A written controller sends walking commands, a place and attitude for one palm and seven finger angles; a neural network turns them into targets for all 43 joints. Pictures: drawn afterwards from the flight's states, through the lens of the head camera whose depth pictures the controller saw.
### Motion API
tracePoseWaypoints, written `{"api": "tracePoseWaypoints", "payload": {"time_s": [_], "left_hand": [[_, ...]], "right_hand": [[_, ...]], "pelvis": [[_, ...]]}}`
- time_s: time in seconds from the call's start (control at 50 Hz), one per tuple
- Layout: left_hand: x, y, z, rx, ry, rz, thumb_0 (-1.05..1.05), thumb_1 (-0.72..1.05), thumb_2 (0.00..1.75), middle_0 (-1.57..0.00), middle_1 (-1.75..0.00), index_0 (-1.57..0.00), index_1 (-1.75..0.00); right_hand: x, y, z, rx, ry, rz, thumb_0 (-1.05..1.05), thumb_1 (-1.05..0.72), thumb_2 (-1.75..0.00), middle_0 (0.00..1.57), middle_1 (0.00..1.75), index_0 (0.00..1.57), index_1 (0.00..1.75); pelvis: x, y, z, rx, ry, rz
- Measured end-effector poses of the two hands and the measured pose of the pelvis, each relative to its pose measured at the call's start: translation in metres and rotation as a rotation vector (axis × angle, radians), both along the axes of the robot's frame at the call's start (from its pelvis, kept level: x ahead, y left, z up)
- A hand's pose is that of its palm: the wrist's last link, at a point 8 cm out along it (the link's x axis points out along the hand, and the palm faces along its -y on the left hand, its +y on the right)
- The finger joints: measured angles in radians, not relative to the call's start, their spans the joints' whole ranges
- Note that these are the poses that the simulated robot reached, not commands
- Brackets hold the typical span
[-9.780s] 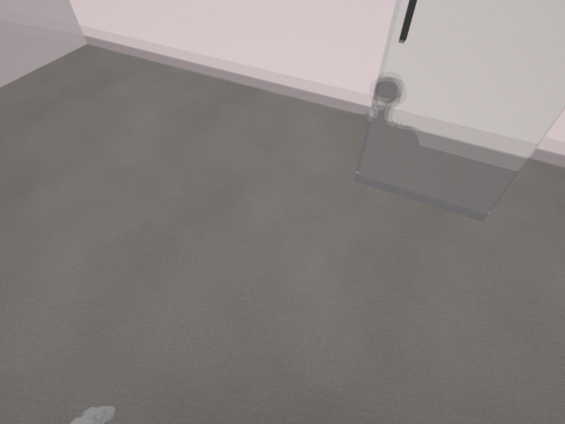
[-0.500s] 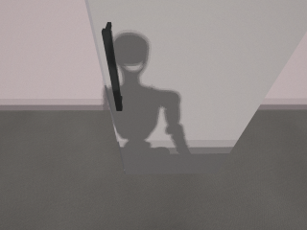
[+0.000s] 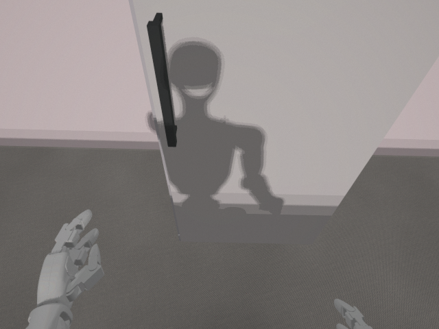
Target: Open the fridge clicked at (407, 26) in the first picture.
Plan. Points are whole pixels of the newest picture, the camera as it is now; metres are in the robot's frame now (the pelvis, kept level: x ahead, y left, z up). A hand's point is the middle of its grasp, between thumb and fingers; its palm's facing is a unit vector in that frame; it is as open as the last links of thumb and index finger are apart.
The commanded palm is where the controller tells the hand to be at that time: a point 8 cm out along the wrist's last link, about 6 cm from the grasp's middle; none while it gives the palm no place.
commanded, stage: raise the hand to about handle height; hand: left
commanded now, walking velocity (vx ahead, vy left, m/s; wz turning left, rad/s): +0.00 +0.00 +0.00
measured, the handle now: (166, 89) +0.54 +0.15 +0.15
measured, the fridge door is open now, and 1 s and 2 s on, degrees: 0 0 0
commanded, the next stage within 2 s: move the hooked fingers beside the handle in 1.90 s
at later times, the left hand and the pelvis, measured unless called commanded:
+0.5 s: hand (81, 267) +0.21 +0.24 +0.03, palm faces +0.05 -1.00 -0.05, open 10.3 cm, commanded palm +0.17 +0.29 +0.05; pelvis -0.01 -0.01 -0.04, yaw +1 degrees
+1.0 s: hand (50, 222) +0.24 +0.27 +0.11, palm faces +0.10 -0.99 -0.04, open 13.2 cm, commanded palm +0.21 +0.32 +0.12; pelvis +0.00 +0.01 -0.01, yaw +1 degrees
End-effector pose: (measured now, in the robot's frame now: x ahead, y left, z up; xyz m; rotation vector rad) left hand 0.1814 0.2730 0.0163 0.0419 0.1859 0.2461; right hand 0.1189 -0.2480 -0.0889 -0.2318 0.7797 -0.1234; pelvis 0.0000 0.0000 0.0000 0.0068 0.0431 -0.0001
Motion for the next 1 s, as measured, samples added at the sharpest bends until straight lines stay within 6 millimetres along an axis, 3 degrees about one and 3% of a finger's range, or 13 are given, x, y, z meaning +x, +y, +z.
{"api": "tracePoseWaypoints", "payload": {"time_s": [0.08,0.18,0.24,0.32,0.42,0.52,0.64,0.8,1.0], "left_hand": [[0.002,-0.008,-0.001,0.036,-0.235,-0.186,0.0,0.76,0.84,-0.21,-0.39,-0.21,-0.39],[-0.027,0.005,-0.036,-0.043,-0.146,-0.191,0.0,0.65,0.79,-0.22,-0.46,-0.23,-0.46],[-0.041,0.013,-0.037,-0.051,-0.116,-0.112,0.01,0.58,0.77,-0.23,-0.51,-0.23,-0.5],[-0.039,0.013,-0.015,0.001,-0.163,-0.106,0.01,0.49,0.73,-0.23,-0.56,-0.23,-0.56],[-0.015,0.015,0.007,0.015,-0.168,-0.187,0.01,0.37,0.68,-0.24,-0.64,-0.24,-0.63],[0.002,0.025,0.025,0.009,-0.143,-0.195,0.01,0.25,0.63,-0.25,-0.71,-0.25,-0.71],[0.007,0.032,0.044,0.011,-0.17,-0.171,0.01,0.12,0.57,-0.26,-0.8,-0.26,-0.8],[0.016,0.038,0.061,0.016,-0.195,-0.167,0.0,-0.07,0.49,-0.27,-0.92,-0.27,-0.92],[0.034,0.053,0.098,0.02,-0.238,-0.157,0.0,-0.31,0.39,-0.29,-1.07,-0.29,-1.07]], "right_hand": [[0.037,-0.002,0.0,0.001,-0.179,0.074,0.01,-0.9,-0.89,0.2,0.3,0.2,0.3],[0.069,-0.006,-0.004,-0.025,-0.294,0.121,0.01,-0.9,-0.89,0.2,0.3,0.2,0.3],[0.077,-0.002,-0.007,-0.039,-0.297,0.143,0.01,-0.9,-0.89,0.2,0.3,0.2,0.3],[0.074,0.006,-0.014,-0.039,-0.254,0.161,0.01,-0.9,-0.9,0.2,0.3,0.2,0.3],[0.057,0.014,-0.021,-0.005,-0.192,0.131,0.01,-0.9,-0.89,0.2,0.3,0.2,0.3],[0.039,0.016,-0.018,0.023,-0.166,0.081,0.01,-0.9,-0.89,0.2,0.3,0.2,0.3],[0.03,0.012,-0.01,0.007,-0.156,0.063,0.01,-0.9,-0.89,0.2,0.3,0.2,0.3],[0.041,0.012,0.007,-0.029,-0.192,0.076,0.01,-0.9,-0.9,0.2,0.3,0.2,0.3],[0.066,0.036,0.029,0.003,-0.276,0.115,0.01,-0.9,-0.9,0.2,0.3,0.2,0.3]], "pelvis": [[-0.012,-0.007,-0.03,0.007,0.088,-0.016],[-0.016,-0.013,-0.058,0.004,0.124,-0.011],[-0.016,-0.015,-0.062,-0.016,0.116,0.004],[-0.015,-0.017,-0.059,-0.04,0.102,0.024],[-0.013,-0.017,-0.05,-0.049,0.092,0.028],[-0.008,-0.013,-0.038,-0.042,0.082,0.014],[-0.003,-0.006,-0.028,-0.037,0.066,0.006],[0.0,0.002,-0.019,-0.038,0.026,0.011],[0.005,0.006,-0.007,-0.035,-0.029,0.013]]}}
